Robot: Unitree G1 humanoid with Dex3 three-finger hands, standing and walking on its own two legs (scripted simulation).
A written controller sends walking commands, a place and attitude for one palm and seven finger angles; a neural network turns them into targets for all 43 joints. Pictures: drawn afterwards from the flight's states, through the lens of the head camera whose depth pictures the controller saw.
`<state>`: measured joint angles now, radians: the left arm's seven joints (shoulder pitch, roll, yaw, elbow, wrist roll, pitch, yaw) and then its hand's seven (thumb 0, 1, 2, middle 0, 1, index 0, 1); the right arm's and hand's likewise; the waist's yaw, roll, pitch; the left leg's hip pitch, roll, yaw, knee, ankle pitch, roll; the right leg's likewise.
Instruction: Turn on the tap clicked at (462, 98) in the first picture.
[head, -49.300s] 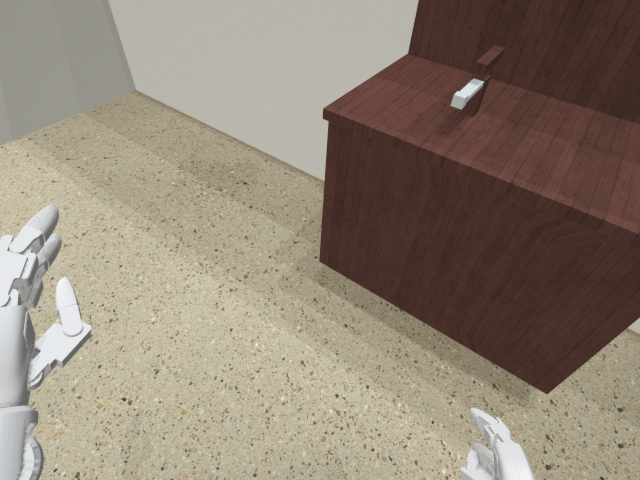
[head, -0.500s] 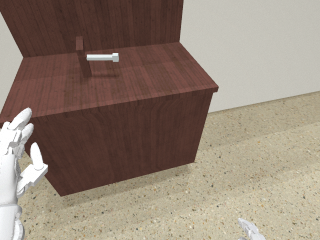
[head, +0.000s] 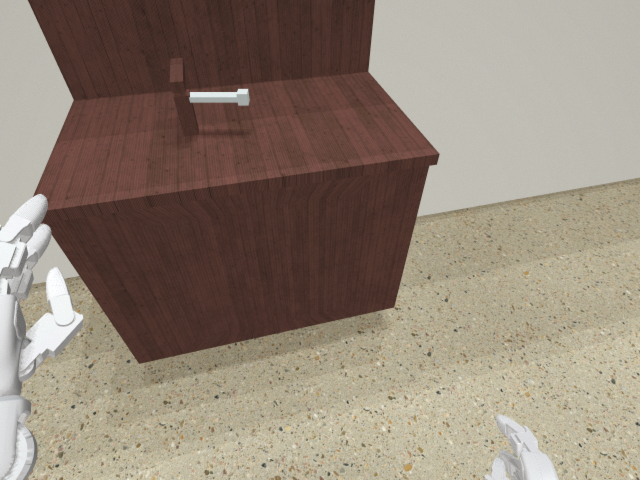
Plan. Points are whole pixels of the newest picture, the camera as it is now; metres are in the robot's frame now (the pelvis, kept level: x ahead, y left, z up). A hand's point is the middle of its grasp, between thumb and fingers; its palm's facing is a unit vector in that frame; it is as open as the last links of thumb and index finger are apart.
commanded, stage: stop stepping back and stand still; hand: left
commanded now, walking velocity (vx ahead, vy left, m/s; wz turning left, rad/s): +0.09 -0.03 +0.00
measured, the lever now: (243, 97) +0.90 +0.23 +0.07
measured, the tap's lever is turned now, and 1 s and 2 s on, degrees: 77 77 77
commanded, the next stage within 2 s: stand and check the lever's angle in 0.30 s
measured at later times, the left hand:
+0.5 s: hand (77, 316) +0.22 +0.24 +0.17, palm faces +0.45 -0.81 -0.38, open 7.4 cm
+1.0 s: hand (68, 292) +0.25 +0.27 +0.16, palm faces +0.40 -0.85 -0.35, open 7.4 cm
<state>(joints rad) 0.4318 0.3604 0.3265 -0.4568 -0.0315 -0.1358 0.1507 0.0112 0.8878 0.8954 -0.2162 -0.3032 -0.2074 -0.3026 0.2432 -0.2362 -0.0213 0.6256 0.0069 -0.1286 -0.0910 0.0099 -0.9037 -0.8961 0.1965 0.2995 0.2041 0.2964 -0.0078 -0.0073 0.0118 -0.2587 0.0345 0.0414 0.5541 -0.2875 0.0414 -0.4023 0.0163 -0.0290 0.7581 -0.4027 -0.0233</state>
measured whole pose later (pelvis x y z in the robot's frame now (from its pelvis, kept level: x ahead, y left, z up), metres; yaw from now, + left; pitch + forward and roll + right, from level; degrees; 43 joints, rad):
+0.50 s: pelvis +0.01 -0.01 +0.01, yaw +1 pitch -3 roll +0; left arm 0.44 0.34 0.34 -0.43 -0.03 -0.14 0.16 0.01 0.89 0.90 -0.21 -0.30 -0.21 -0.30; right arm 0.21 -0.22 0.00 0.63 0.01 -0.12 -0.07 0.01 -0.90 -0.90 0.20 0.30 0.20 0.30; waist 0.01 0.01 0.04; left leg -0.24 0.02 0.03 0.51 -0.23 0.00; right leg -0.25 0.03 -0.04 0.48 -0.19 -0.04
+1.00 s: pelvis +0.04 +0.02 +0.02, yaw +1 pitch -1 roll -1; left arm 0.46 0.34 0.31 -0.47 -0.05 -0.14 0.15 0.01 0.89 0.90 -0.21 -0.30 -0.20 -0.30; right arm 0.17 -0.20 0.01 0.60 0.00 -0.10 -0.07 0.01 -0.90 -0.90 0.20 0.30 0.21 0.30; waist 0.02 -0.01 0.04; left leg -0.19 0.00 0.05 0.44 -0.23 0.04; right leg -0.19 0.01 -0.01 0.39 -0.17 0.00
